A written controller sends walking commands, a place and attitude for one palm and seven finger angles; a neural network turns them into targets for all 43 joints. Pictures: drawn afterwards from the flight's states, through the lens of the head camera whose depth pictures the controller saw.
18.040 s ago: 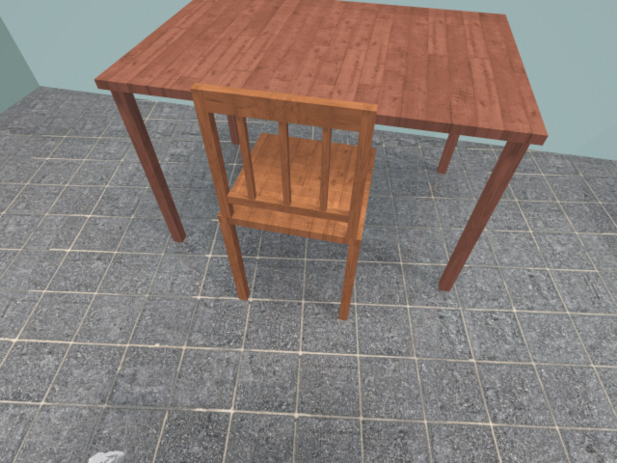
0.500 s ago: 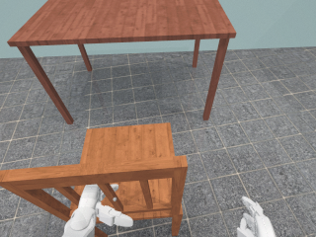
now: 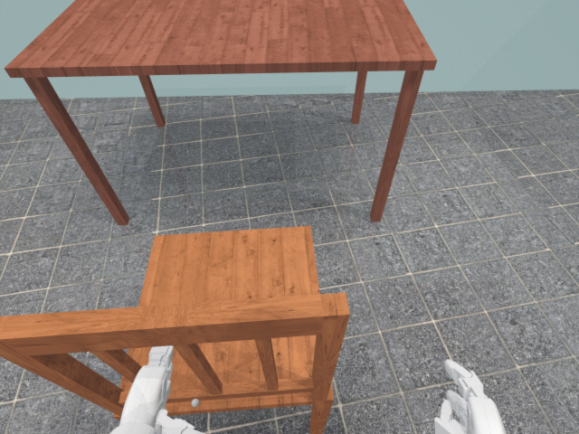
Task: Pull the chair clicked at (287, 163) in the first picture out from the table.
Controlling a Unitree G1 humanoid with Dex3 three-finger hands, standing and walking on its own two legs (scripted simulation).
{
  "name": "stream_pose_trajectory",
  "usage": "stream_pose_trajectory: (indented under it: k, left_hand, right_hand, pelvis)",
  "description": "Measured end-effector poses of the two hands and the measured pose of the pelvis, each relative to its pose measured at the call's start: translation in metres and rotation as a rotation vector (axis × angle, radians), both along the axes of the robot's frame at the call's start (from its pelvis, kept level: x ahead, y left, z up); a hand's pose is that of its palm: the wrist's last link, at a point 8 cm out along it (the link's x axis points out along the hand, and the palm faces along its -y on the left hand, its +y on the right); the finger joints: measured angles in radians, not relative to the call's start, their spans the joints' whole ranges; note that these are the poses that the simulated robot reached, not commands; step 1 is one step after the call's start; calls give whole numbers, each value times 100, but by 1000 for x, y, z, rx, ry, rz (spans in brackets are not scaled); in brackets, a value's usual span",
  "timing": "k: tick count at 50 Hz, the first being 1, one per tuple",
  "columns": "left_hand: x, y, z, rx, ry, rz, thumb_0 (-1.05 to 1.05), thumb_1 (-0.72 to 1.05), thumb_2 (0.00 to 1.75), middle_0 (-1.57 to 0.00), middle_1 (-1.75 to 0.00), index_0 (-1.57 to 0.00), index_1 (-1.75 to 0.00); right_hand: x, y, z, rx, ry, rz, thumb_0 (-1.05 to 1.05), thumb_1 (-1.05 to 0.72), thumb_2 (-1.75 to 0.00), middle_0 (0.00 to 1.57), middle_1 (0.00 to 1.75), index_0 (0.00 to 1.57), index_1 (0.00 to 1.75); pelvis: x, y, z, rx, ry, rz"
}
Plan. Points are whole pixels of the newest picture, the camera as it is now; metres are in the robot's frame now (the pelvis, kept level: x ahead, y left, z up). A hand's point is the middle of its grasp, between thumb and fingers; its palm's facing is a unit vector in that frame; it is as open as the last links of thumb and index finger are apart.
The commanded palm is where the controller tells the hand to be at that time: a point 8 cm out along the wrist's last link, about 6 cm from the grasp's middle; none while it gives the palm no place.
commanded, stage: draw the fingers out of the gap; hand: left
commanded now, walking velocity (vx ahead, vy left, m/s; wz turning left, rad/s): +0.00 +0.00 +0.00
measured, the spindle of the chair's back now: (201, 367) +0.23 +0.14 -0.05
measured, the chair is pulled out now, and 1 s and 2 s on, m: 0.61 0.61 0.60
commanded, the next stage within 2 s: draw the hand back to the body in 0.56 s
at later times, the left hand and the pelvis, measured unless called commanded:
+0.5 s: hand out of the picture +0.11 +0.13 -0.02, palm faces +0.01 -0.99 -0.17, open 17.5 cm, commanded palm +0.08 +0.18 +0.00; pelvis -0.01 +0.01 -0.01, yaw +1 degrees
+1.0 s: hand out of the picture +0.12 +0.15 +0.04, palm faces +0.03 -1.00 -0.07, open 17.5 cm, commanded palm +0.07 +0.22 +0.06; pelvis -0.02 +0.00 -0.03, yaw +0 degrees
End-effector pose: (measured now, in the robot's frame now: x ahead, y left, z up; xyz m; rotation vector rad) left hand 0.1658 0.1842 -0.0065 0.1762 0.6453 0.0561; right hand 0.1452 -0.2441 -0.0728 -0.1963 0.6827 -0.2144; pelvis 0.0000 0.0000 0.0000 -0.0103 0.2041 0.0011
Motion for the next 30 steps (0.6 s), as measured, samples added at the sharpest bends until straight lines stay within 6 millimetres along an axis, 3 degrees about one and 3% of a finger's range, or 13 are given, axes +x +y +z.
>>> stream_pose_trajectory:
  k: [16, 30]
  left_hand:
    - [-45, -1, 1, -11, 1, 5, -1, -54, 20, 0, 0, -1, 0]
    - [-80, -2, 4, -19, 28, 20, -1, -54, 20, 0, 0, -1, 0]
  right_hand:
    - [20, 17, 2, 11, -87, 30, 2, -90, -89, 20, 30, 21, 30]
    - [21, 21, 2, 12, -114, 20, 2, -90, -89, 20, 30, 21, 30]
  pelvis:
    - [-5, 4, -10, -8, 3, 15]
    - [-9, 5, -16, -14, 9, 15]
